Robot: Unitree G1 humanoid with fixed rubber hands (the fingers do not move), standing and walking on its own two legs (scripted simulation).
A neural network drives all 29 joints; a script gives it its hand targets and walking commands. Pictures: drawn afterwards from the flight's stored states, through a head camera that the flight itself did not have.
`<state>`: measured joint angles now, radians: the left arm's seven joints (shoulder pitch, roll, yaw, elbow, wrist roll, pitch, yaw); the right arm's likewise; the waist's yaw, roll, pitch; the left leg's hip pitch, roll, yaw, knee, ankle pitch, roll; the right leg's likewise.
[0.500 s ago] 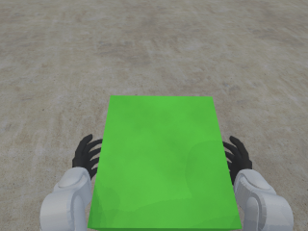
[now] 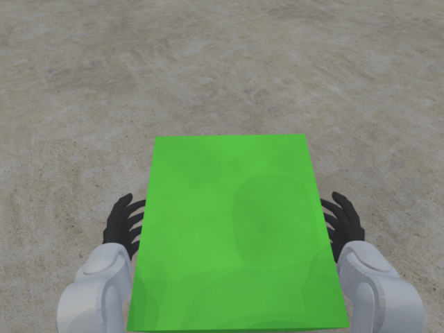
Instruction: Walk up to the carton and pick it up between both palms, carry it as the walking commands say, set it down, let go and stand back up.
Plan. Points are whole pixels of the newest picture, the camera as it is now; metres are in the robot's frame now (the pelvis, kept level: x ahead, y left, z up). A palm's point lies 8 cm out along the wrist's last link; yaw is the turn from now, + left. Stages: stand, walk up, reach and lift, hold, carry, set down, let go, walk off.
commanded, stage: carry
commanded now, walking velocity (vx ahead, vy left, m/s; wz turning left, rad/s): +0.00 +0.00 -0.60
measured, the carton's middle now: (231, 239) +0.27 +0.00 +0.02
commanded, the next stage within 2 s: none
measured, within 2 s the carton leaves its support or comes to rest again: neither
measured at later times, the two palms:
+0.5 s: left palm (196, 257) +0.21 +0.05 +0.08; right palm out of the picture +0.09 -0.26 +0.08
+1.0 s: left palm (221, 297) +0.16 +0.02 +0.09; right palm out of the picture -0.04 -0.26 +0.11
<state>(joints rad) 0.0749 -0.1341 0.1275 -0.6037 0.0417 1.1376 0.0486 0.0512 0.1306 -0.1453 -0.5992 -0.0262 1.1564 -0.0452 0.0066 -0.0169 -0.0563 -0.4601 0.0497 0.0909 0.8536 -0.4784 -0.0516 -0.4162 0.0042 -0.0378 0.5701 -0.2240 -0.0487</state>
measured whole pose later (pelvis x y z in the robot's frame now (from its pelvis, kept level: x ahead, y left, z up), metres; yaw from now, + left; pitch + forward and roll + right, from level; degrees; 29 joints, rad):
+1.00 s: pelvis -0.13 +0.01 +0.01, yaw -37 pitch +3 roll -2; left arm 0.06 -0.13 0.13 -0.59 0.04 1.19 0.05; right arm 0.07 0.13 -0.14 -0.58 -0.04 1.16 -0.04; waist 0.02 -0.02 -0.08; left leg -0.29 0.11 0.23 0.50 -0.25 0.03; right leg -0.55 -0.02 -0.07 1.03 -0.42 0.02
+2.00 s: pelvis -0.24 +0.00 +0.01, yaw -48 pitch +3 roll +0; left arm 0.00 -0.12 0.15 -0.44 0.07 1.16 0.05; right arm -0.01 0.11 -0.15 -0.44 -0.06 1.16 -0.05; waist -0.01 -0.01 -0.13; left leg -0.32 0.07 0.12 0.47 -0.20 -0.01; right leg -0.34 0.00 -0.15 0.42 -0.14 -0.07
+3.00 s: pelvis -0.20 -0.01 +0.01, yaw -46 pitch +4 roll +0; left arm -0.05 -0.10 0.15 -0.16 0.12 0.87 0.03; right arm -0.07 0.09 -0.15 -0.14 -0.10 0.87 -0.02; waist 0.00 0.00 -0.12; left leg -0.31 0.03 0.11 0.49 -0.25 0.02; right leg -0.33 -0.03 -0.16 0.45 -0.21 -0.03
